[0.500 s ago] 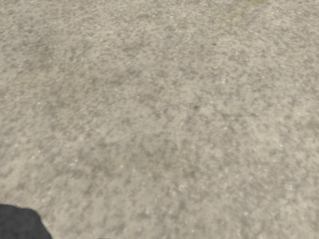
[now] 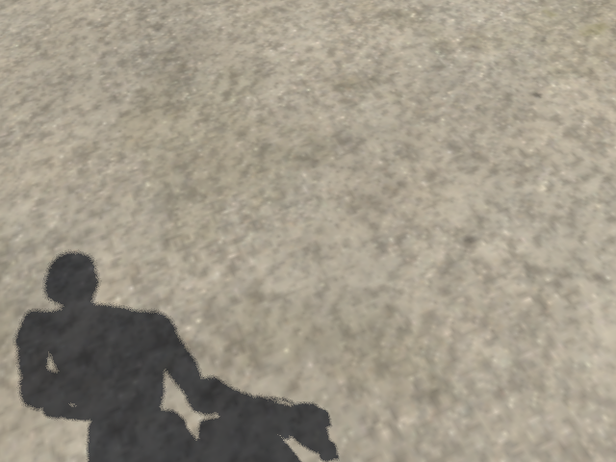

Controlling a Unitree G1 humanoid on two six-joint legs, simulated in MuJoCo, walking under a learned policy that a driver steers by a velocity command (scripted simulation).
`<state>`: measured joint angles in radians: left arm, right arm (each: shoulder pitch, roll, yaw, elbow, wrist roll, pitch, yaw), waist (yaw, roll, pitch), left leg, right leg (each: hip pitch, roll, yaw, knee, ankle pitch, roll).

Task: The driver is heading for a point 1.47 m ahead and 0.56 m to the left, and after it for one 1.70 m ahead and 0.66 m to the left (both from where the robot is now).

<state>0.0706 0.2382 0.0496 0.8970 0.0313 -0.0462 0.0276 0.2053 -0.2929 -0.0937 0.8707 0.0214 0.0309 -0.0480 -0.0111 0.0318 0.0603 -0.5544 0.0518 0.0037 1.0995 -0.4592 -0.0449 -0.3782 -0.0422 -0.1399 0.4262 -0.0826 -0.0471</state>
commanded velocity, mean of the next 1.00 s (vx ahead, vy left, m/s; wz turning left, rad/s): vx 0.02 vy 0.00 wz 0.49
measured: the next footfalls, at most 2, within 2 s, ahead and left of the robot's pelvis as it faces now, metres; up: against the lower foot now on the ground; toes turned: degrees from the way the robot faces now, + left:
left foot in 0.22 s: +0.06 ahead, +0.14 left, +0.00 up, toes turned +11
right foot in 0.70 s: +0.14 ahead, -0.07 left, +0.00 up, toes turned +28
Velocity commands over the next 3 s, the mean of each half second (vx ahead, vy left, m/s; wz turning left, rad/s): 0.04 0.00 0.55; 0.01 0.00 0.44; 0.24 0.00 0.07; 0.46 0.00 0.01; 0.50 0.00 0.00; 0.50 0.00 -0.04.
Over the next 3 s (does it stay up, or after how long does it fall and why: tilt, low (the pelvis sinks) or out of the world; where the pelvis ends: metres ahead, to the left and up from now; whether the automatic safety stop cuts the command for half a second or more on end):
stays up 0.85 0.46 -0.01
